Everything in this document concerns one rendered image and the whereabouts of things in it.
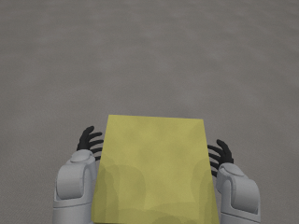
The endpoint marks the carton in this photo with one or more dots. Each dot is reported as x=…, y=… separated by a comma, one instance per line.
x=154, y=170

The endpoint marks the robot left forearm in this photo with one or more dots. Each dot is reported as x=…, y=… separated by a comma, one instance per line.
x=73, y=189

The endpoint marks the robot left hand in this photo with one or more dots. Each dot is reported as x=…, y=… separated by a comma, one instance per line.
x=84, y=141

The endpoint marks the robot right hand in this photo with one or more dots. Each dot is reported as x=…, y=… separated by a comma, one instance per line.
x=225, y=156

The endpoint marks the robot right forearm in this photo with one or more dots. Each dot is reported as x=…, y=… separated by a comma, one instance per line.
x=240, y=196

